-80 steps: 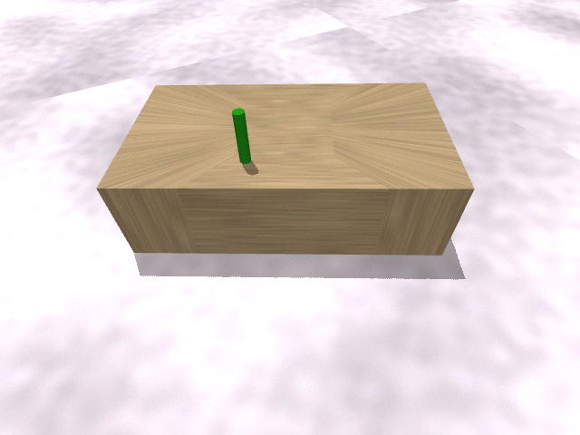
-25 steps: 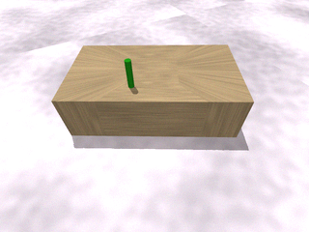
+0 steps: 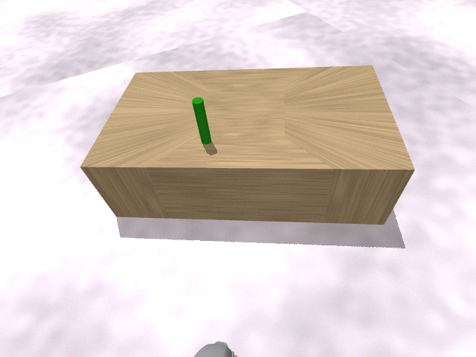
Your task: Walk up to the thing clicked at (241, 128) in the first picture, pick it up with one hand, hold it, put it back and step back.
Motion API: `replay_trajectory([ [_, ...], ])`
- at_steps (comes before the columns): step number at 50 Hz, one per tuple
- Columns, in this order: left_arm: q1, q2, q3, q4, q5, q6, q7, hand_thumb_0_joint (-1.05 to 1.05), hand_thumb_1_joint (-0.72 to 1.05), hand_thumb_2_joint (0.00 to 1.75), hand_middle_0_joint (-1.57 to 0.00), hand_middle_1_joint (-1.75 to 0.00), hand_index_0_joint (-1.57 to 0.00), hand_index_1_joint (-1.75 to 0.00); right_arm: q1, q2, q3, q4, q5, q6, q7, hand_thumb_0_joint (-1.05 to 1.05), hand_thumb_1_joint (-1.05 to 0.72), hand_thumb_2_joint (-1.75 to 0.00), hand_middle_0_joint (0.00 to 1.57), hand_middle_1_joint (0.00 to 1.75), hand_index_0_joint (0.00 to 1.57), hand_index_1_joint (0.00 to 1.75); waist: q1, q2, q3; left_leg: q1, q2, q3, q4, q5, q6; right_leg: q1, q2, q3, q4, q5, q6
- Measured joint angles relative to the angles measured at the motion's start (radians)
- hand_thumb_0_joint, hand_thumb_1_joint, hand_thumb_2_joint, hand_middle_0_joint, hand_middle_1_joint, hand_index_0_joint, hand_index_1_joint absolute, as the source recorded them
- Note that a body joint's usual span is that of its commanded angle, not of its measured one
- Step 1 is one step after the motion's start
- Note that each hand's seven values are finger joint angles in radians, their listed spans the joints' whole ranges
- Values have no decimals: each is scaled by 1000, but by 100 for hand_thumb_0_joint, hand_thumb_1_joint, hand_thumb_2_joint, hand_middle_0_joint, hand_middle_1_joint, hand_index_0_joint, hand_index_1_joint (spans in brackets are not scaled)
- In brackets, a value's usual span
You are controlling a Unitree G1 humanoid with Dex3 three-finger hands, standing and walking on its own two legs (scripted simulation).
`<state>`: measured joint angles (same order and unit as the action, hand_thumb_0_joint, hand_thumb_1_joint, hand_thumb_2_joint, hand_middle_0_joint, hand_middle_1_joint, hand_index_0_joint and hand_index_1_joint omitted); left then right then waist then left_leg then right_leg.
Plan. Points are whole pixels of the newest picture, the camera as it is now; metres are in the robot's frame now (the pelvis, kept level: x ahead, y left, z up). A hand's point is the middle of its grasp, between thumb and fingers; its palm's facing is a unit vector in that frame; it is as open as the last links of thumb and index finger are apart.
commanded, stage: walk up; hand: left
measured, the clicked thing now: (202, 122) +1.02 +0.25 -0.28
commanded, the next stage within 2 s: none
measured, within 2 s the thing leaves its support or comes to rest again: neither
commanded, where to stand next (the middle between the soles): +0.56 +0.03 m, yaw +1 degrees
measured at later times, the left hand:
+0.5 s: hand (132, 298) +0.26 +0.28 -0.14, palm faces -0.02 -0.94 -0.35, open 7.3 cm
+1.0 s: hand (154, 234) +0.41 +0.26 -0.12, palm faces +0.03 -0.90 -0.43, open 7.3 cm
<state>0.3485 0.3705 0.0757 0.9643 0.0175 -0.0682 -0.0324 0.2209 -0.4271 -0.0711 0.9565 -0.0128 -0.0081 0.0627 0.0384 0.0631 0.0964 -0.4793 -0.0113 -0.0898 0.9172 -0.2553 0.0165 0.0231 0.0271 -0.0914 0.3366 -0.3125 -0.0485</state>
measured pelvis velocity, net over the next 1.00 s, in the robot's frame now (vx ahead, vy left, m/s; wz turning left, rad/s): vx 0.39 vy -0.02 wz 0.03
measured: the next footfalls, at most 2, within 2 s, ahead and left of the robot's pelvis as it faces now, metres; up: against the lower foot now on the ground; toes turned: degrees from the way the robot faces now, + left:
left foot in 0.16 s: +0.24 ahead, +0.11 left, +0.00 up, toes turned +4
right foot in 0.62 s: +0.42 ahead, -0.15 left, +0.00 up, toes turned -3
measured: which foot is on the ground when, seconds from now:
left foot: up 0.00-0.14, down 0.16-0.66, up 0.68-1.00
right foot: down 0.00-0.22, up 0.24-0.60, down 0.62-1.00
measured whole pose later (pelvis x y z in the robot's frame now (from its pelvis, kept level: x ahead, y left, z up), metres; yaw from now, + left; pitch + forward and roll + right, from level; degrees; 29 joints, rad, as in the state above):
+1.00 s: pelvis +0.39 -0.02 +0.00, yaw +2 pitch -3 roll +0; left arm 0.38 0.38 0.05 0.82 0.02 -0.09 -0.03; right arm 0.30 -0.42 -0.08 0.85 -0.03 0.00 0.09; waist 0.03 0.07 0.08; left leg -0.48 0.06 -0.05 0.79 -0.26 -0.01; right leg -0.15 -0.04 -0.08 0.48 -0.28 -0.01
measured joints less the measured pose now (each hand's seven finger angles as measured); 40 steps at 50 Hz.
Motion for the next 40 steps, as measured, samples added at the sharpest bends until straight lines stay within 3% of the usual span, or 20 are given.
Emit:
replay_trajectory([
  [3,1,-2,-5,-22,4,7,0,0,91,89,-21,-30,-21,-30,-26,10,1,-29,1,7,12,1,-91,-90,20,30,20,30,-1,4,27,-18,19,26,-156,67,-5,46,18,-23,-9,-35,0],
  [7,4,6,-12,-52,2,7,3,0,90,89,-21,-30,-21,-30,-57,40,6,-50,-9,12,22,1,-91,-90,20,30,20,30,21,-15,37,25,33,102,-326,142,23,93,32,-34,16,-112,5],
  [9,6,17,-13,-56,-5,12,9,0,90,89,-21,-30,-21,-30,-71,63,6,-65,-17,3,20,1,-91,-90,20,30,20,30,29,-58,38,59,9,131,-346,154,37,92,4,-30,92,-180,13],
  [11,-10,12,-15,-54,-18,27,17,0,91,89,-21,-30,-21,-30,-85,81,5,-97,-34,-17,16,1,-91,-90,20,30,20,30,25,-105,57,84,-25,160,-322,108,44,13,-50,-6,327,-191,10],
  [14,-27,-17,-39,-63,-27,38,19,0,91,89,-21,-30,-21,-30,-69,78,-1,-143,-12,-42,1,1,-90,-90,20,30,20,30,-16,-67,54,132,-12,134,-315,59,58,-185,10,93,750,-192,0],
  [16,-23,-14,-48,-79,-28,33,10,0,91,89,-21,-30,-21,-30,-44,81,7,-148,5,-40,-10,1,-90,-90,21,30,20,30,-22,-68,30,197,-7,138,-375,59,50,-292,6,138,841,-135,-5],
  [21,-26,23,-31,-118,-21,20,-12,0,91,89,-21,-30,-21,-30,27,78,15,-144,5,-55,-14,1,-90,-90,21,30,21,30,-35,-91,1,323,-10,141,-483,50,39,-457,-67,179,726,-14,26],
  [25,-29,45,-15,-119,-8,18,-24,0,91,89,-20,-30,-21,-30,71,58,12,-143,0,-59,-2,1,-90,-90,21,30,21,30,-37,-99,0,382,-11,157,-503,8,32,-498,-121,137,490,49,53],
  [29,-28,46,-4,-97,-2,16,-30,0,91,89,-20,-30,-21,-30,105,28,1,-149,-3,-47,7,1,-90,-90,21,30,21,30,-55,-80,-5,405,-6,164,-455,-70,10,-463,-122,97,301,135,47],
  [32,-23,38,2,-86,2,-2,-22,0,91,89,-20,-30,-21,-30,129,3,-6,-146,-1,-28,5,1,-90,-90,21,30,20,30,-57,-38,-14,393,22,157,-339,-175,-5,-403,-86,69,238,184,41],
  [33,-29,26,2,-86,6,-9,-17,0,91,89,-20,-30,-21,-30,129,-5,-11,-139,-1,-20,1,1,-90,-90,20,30,20,30,-58,-1,-9,368,49,138,-259,-203,14,-398,-65,47,265,156,38],
  [35,-34,17,-5,-102,7,-23,-9,0,91,89,-20,-30,-21,-30,128,-1,-9,-126,-1,-3,-6,1,-90,-90,20,30,20,30,-45,14,-5,283,24,83,-48,-237,25,-393,-63,34,308,100,31],
  [37,-33,7,-15,-115,0,-26,-5,0,91,89,-20,-30,-21,-30,121,1,4,-112,0,7,-6,1,-91,-90,20,30,20,30,-23,7,-4,200,-10,72,112,-240,25,-368,-76,45,300,79,23],
  [40,-15,-12,-29,-122,-8,-28,1,0,91,89,-21,-30,-21,-30,106,-5,10,-105,11,7,-3,1,-91,-90,20,30,20,30,-10,22,-9,100,-10,40,178,-163,18,-303,-77,45,223,90,29],
])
